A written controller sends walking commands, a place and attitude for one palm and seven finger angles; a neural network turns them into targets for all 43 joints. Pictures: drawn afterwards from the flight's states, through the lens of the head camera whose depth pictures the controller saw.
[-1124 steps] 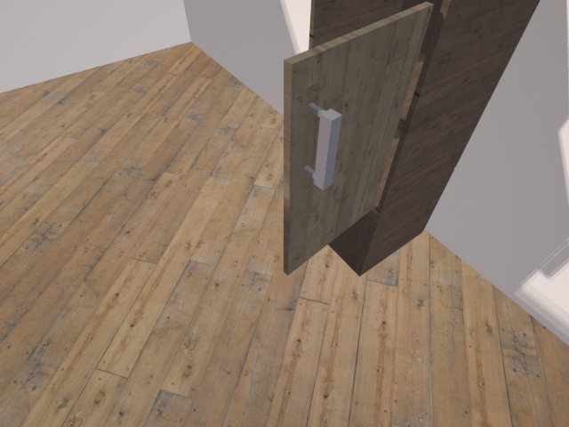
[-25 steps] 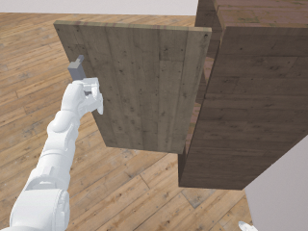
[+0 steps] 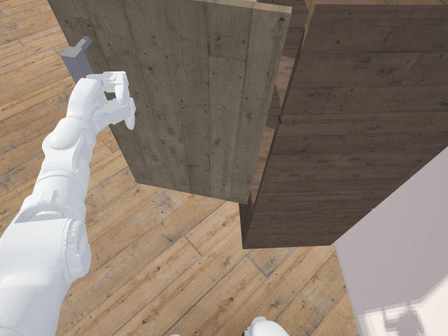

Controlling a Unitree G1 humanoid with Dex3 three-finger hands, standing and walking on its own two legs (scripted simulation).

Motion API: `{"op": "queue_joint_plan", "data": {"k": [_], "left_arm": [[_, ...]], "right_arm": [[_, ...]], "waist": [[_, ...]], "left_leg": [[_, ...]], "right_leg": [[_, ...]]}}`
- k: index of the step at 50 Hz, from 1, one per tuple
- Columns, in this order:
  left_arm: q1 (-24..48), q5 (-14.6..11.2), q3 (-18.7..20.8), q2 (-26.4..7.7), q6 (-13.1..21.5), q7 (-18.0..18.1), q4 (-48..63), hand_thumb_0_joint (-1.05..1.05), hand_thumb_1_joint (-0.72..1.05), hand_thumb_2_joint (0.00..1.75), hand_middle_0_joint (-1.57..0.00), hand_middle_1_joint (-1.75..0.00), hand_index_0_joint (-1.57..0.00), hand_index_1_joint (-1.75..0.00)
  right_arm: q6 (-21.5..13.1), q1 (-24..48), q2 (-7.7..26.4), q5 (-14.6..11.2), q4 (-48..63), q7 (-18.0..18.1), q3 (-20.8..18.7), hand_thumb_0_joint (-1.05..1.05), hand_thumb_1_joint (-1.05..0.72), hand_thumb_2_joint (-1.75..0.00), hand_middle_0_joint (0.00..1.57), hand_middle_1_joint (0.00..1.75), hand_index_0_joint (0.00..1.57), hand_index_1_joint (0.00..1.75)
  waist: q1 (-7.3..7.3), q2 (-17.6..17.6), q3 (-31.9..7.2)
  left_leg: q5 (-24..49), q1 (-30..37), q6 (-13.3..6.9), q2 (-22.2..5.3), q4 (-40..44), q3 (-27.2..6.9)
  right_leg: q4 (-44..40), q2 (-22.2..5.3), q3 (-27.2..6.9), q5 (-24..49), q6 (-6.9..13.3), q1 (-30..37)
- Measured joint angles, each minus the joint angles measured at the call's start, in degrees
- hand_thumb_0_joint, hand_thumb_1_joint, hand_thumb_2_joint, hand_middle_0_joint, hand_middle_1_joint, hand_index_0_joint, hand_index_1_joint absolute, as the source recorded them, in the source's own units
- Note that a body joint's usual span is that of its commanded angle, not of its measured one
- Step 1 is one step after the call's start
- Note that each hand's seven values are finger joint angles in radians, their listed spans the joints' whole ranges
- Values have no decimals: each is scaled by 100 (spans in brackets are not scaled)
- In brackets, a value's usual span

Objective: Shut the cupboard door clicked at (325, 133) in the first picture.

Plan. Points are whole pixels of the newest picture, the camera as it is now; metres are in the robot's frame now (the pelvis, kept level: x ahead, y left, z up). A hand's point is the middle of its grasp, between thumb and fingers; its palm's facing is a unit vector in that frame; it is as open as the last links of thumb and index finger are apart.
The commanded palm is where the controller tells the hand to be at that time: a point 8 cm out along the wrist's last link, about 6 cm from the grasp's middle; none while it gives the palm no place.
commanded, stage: push the door shut along its arc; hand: left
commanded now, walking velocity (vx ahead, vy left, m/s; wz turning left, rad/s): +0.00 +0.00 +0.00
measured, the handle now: (95, 83) +0.56 +0.19 +0.12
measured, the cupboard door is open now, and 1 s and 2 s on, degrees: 76 56 56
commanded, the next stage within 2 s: pull the fist back off the door in 0.66 s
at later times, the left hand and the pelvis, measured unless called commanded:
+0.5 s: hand (147, 88) +0.53 +0.09 +0.13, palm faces -0.37 -0.93 +0.00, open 3.1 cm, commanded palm +0.54 +0.14 +0.12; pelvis +0.00 +0.00 -0.01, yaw +0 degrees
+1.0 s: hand (162, 76) +0.58 +0.07 +0.11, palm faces +0.10 -0.99 -0.02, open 3.2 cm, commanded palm +0.53 +0.11 +0.12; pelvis +0.01 +0.00 -0.02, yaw +0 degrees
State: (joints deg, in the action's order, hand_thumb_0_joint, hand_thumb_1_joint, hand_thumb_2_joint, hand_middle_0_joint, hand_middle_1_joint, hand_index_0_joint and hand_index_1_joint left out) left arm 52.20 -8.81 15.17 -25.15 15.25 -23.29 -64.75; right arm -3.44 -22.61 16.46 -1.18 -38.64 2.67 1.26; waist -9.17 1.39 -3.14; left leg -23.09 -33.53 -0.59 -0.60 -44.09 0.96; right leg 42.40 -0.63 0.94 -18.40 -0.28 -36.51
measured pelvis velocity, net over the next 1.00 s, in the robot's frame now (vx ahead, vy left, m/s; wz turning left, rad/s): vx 0.01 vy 0.00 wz -0.01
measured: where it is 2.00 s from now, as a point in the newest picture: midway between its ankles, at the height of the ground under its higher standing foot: outside the picture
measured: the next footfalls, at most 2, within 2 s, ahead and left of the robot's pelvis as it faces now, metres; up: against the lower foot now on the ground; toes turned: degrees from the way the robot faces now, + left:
none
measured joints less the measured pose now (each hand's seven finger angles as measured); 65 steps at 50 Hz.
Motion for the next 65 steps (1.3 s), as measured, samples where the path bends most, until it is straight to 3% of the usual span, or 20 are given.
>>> {"op": "queue_joint_plan", "data": {"k": [17,29,39,41,44,47,49,52,58,62,65], "left_arm": [[983,145,17,-240,-168,-241,-636,1,89,91,-130,-150,-129,-150],[1716,176,-282,-339,-338,-260,-935,1,94,95,-130,-150,-129,-150],[2247,290,-307,-454,-437,-252,-1184,1,99,97,-130,-150,-129,-150],[2273,228,90,-281,-535,223,-1181,2,96,96,-130,-150,-130,-150],[2137,224,552,94,-535,1546,-977,2,93,94,-130,-150,-130,-150],[1771,705,553,462,-234,2798,-540,2,92,93,-129,-149,-129,-150],[1502,973,414,643,0,3205,-322,2,91,92,-129,-150,-129,-150],[1232,1064,266,824,84,3231,-288,2,91,91,-129,-150,-129,-150],[760,799,336,1102,137,3051,-144,2,90,90,-129,-150,-129,-150],[425,790,251,1228,326,3028,40,2,90,90,-130,-150,-129,-150],[158,726,125,1301,268,2977,152,2,90,90,-130,-149,-129,-150]], "right_arm": [[43,-27,2,98,33,12,51,0,-90,-89,20,30,21,30],[32,-84,20,192,-157,18,30,0,-90,-89,20,30,21,30],[26,-79,22,255,-214,12,34,0,-90,-89,20,30,21,30],[36,-172,22,269,-143,-43,-2,0,-90,-89,20,30,21,30],[62,-342,-37,386,-12,-280,-38,0,-91,-89,20,30,21,30],[86,-505,-135,566,95,-565,-79,0,-91,-89,20,30,20,30],[139,-544,-219,614,83,-696,-97,0,-91,-89,20,30,20,30],[289,-509,-321,572,8,-733,-90,0,-91,-89,20,30,21,30],[368,-424,-338,450,13,-598,-122,0,-90,-89,20,30,21,30],[370,-349,-279,397,53,-584,-182,0,-91,-89,20,30,21,30],[422,-251,-230,324,91,-571,-218,0,-91,-89,20,30,21,30]], "waist": [[-258,43,23],[-357,66,38],[-533,87,54],[-501,156,-3],[-429,194,-99],[-340,226,-207],[-283,226,-233],[-225,214,-218],[-128,229,-251],[-4,224,-318],[99,204,-323]], "left_leg": [[-83,-508,-26,-21,-254,-9],[-154,-954,-22,-5,-501,-103],[-239,-1258,-6,-31,-689,-124],[-256,-1344,6,-58,-716,-135],[-249,-1371,23,-81,-662,-119],[-250,-1375,39,-98,-621,-106],[-261,-1308,52,-104,-587,-97],[-247,-1082,65,-114,-458,-89],[-171,-521,77,-142,-102,-19],[-150,-224,81,-144,47,34],[-120,-31,83,-135,137,39]], "right_leg": [[154,19,5,-25,-22,-465],[346,-2,93,-99,-15,-853],[517,23,110,-173,6,-1152],[504,49,121,-169,4,-1221],[452,72,105,-152,3,-1259],[432,90,91,-157,14,-1281],[426,98,82,-178,26,-1232],[329,110,76,-177,44,-1025],[33,148,10,-110,61,-519],[-49,154,-41,-108,66,-270],[-105,147,-46,-98,71,-90]]}}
